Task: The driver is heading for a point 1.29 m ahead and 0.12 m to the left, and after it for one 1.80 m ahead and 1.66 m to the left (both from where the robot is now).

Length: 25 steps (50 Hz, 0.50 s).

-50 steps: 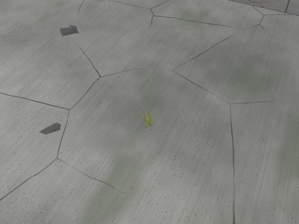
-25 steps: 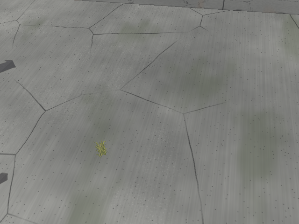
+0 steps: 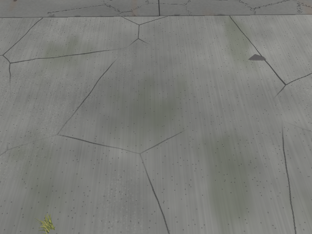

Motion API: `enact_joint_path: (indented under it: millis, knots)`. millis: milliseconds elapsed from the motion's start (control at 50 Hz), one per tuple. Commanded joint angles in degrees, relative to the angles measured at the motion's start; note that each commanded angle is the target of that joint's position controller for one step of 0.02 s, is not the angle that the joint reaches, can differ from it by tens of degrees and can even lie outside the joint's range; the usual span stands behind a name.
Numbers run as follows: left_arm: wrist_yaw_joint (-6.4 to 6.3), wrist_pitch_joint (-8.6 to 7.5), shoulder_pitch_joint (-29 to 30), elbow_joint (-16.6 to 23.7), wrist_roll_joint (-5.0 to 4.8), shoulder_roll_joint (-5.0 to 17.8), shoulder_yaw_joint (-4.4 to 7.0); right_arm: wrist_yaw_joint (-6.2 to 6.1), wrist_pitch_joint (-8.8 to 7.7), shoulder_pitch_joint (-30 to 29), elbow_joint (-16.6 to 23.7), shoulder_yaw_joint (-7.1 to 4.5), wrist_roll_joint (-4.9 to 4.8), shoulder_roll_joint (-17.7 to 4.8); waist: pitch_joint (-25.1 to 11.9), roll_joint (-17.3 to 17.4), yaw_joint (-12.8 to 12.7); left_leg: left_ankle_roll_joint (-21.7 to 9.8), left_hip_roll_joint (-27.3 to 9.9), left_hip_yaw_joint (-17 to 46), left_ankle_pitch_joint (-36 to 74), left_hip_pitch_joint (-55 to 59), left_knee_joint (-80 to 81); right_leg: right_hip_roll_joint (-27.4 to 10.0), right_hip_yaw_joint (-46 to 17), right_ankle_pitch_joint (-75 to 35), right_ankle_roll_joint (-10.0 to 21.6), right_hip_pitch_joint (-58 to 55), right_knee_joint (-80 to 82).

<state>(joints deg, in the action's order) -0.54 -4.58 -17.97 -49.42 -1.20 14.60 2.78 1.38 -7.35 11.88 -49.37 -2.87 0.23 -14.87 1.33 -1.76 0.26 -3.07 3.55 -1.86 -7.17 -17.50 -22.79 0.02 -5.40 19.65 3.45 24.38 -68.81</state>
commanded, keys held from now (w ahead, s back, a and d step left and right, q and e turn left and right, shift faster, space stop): w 1.00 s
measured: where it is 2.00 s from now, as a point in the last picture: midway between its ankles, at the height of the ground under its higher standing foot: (166, 126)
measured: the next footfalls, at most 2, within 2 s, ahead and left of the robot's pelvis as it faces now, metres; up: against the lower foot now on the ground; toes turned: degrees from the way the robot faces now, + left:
right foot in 0.36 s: +0.36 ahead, -0.16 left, +0.00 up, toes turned -3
left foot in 0.92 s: +0.67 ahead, +0.06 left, +0.00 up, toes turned +2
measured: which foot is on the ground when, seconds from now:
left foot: down 0.00-0.36, up 0.38-0.90, down 0.92-1.00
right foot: up 0.00-0.34, down 0.36-0.94, up 0.96-1.00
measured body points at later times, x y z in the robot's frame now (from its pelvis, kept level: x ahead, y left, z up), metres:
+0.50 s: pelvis +0.27 -0.08 +0.00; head +0.29 -0.09 +0.45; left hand +0.40 +0.18 -0.10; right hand +0.33 -0.35 -0.14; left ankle +0.20 +0.08 -0.65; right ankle +0.32 -0.16 -0.74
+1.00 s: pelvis +0.55 -0.03 -0.01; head +0.58 -0.02 +0.44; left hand +0.54 +0.24 -0.15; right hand +0.73 -0.28 -0.11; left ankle +0.63 +0.06 -0.74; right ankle +0.37 -0.16 -0.66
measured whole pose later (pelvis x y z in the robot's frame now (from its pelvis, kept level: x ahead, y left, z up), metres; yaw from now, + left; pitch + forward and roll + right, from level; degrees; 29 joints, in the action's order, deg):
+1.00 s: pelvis +0.55 -0.03 -0.01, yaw -1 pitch +2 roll +0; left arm 0.1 -4.6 -22.3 -53.9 -1.3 14.9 2.2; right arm 2.2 -5.7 4.0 -45.0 -2.2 -0.4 -14.4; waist 1.7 -0.6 -2.1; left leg -3.5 0.7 -3.3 -8.6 -25.9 -32.0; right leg 0.1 -2.4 26.3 1.7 13.4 -60.0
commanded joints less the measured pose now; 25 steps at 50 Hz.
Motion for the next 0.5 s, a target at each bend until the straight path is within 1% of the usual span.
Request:
enact_joint_path:
  millis: [20, 40, 80, 120, 180, 220, 240, 280, 300, 320, 340, 360, 380, 400, 420, 440, 460, 480, 500]
  knots:
    - [0.07, -0.58, -1.83, 3.76, 0.27, 2.42, 0.69, 0.17, -0.67, 1.52, 1.61, -0.53, 0.09, -4.05, -2.82, 5.29, -1.08, -10.97, -15.62, 17.78, 2.72, 9.22, 14.15, -6.44, -0.54, -3.36, -0.26, 10.23, 2.65]
    - [0.06, -0.41, -0.71, 4.36, 0.43, 1.89, 0.45, 0.10, -0.74, 2.44, 1.00, -0.71, -0.21, -4.92, -1.88, 5.22, -1.03, -11.51, -15.83, 16.30, 4.40, 8.32, 15.16, -7.10, 0.14, -3.95, -0.71, 11.26, 5.23]
    - [-0.01, -0.44, 3.89, 6.44, 1.03, 1.70, 0.01, -0.28, -0.53, 4.03, 0.29, -1.21, -0.43, -7.11, -0.42, 4.50, -0.18, -12.08, -16.25, 14.16, 6.25, 7.80, 16.69, -7.94, 1.23, -7.76, -1.85, 13.81, 11.83]
    - [0.22, -0.69, 8.10, 7.79, 1.13, 1.49, -0.39, -0.68, 0.04, 5.32, -0.14, -1.36, -0.72, -8.03, 0.01, 4.35, 0.98, -11.03, -15.25, 11.23, 7.35, 8.12, 17.00, -7.72, 2.25, -14.18, -2.29, 13.75, 19.69]
    - [0.80, -1.06, 13.76, 9.16, 0.68, 1.46, -0.74, -0.84, 0.71, 7.94, -1.13, -1.25, -1.34, -8.89, 0.76, 5.13, 2.90, -8.95, -13.42, 7.08, 8.17, 7.70, 15.86, -5.49, 4.64, -21.32, -2.69, 9.61, 29.77]
    - [1.28, -1.15, 17.07, 10.39, 0.23, 1.98, -0.76, -0.78, 1.13, 10.45, -2.17, -1.18, -1.64, -9.28, 1.28, 5.67, 4.11, -8.53, -14.55, 7.31, 6.76, 9.60, 14.77, -4.61, 5.16, -22.06, -2.62, 8.45, 33.09]
    - [1.55, -1.21, 18.38, 11.12, 0.05, 2.38, -0.69, -0.78, 1.38, 11.14, -2.57, -1.15, -1.74, -9.34, 1.64, 5.89, 4.26, -8.20, -15.51, 7.84, 6.13, 11.27, 14.05, -4.42, 4.95, -21.27, -2.16, 8.53, 34.52]
    - [2.09, -1.46, 19.67, 12.25, -0.05, 3.52, -0.38, -0.90, 1.98, 11.40, -3.03, -1.28, -1.82, -9.84, 2.00, 6.22, 3.62, -7.36, -17.46, 8.74, 6.51, 14.73, 12.01, -3.85, 4.94, -17.69, -0.67, 8.11, 37.05]
    - [2.29, -1.64, 18.69, 12.30, 0.01, 4.27, -0.08, -0.99, 2.35, 10.98, -3.09, -1.41, -1.82, -10.32, 1.50, 6.46, 2.51, -6.79, -18.04, 8.90, 8.56, 15.86, 10.21, -3.28, 5.33, -15.98, 0.13, 5.98, 38.37]
    - [2.32, -1.77, 15.43, 11.57, 0.18, 5.36, 0.57, -1.10, 2.71, 9.91, -2.91, -1.43, -1.77, -10.72, -0.19, 6.56, 0.08, -5.82, -17.36, 7.86, 15.13, 16.06, 6.08, -1.94, 6.51, -15.03, 1.10, 0.81, 39.97]
    - [2.07, -1.79, 7.91, 9.22, 0.39, 7.58, 1.88, -1.18, 3.00, 9.61, -2.73, -1.04, -1.49, -9.80, -4.60, 5.64, -3.45, -4.46, -14.62, 5.43, 23.04, 14.76, -2.99, -0.40, 7.62, -14.54, 2.56, -9.18, 41.03]
    - [1.50, -1.73, -3.33, 6.78, 0.83, 11.70, 3.38, -1.30, 2.95, 8.94, -1.29, -0.03, -0.51, -7.62, -12.40, 1.64, -7.88, -2.21, -11.36, 2.24, 17.71, 5.92, -19.04, -7.44, -0.02, -15.07, 5.92, -25.18, 40.07]
    - [1.42, -1.19, -8.95, 5.79, 1.55, 18.04, 4.77, -1.04, 1.73, 15.08, 0.02, 2.14, -0.19, -0.51, -19.58, -13.66, -6.04, 1.83, -1.86, -0.77, -9.81, -17.40, -41.42, -21.37, -25.34, -8.83, 14.61, -45.62, 44.51]
    - [1.73, -1.14, -10.31, 5.31, 0.90, 13.07, 3.54, -0.81, 0.42, 14.96, -1.02, 1.40, -1.34, -4.08, -22.27, -12.89, -6.76, 1.38, -2.14, 7.23, -24.48, -25.15, -50.82, -23.36, -37.42, -3.09, 16.44, -46.51, 51.28]
    - [1.81, -1.32, -5.43, 6.04, 0.72, 9.98, 2.47, -0.58, -0.26, 9.99, 0.47, 0.11, -2.66, -8.70, -13.25, -8.72, -5.77, 0.24, -5.53, 7.56, -20.62, -29.36, -52.97, -21.39, -29.34, -3.97, 13.53, -39.36, 51.74]
    - [1.88, -1.29, -0.71, 7.05, 0.80, 7.99, 1.80, -0.77, -0.26, 6.25, 1.27, 0.06, -2.50, -8.60, -9.09, -4.57, -4.20, 0.00, -8.38, 6.22, -15.09, -27.68, -50.81, -18.67, -21.22, -8.70, 11.69, -31.56, 52.48]
    - [2.20, -1.30, 2.66, 7.40, 1.05, 6.36, 1.31, -1.00, 0.12, 4.40, 1.56, -0.06, -1.56, -7.68, -5.63, -1.83, -2.58, 0.37, -10.03, 5.70, -11.54, -25.39, -47.17, -16.16, -16.00, -13.10, 10.72, -24.56, 54.46]
    - [2.40, -1.54, 4.42, 7.48, 1.41, 5.16, 0.96, -1.13, 0.87, 4.92, 1.50, -0.33, -1.03, -7.04, -4.51, -2.49, -0.67, 0.55, -11.53, 6.12, -9.00, -21.85, -44.25, -14.19, -12.31, -15.75, 9.84, -20.07, 56.37]
    - [2.57, -1.78, 4.89, 7.13, 1.45, 5.02, 1.01, -1.11, 1.65, 5.85, 1.20, -0.20, -0.95, -5.78, -4.03, -2.98, 0.36, 0.89, -11.76, 5.87, -7.46, -19.33, -42.83, -13.16, -10.22, -17.19, 9.83, -17.31, 58.10]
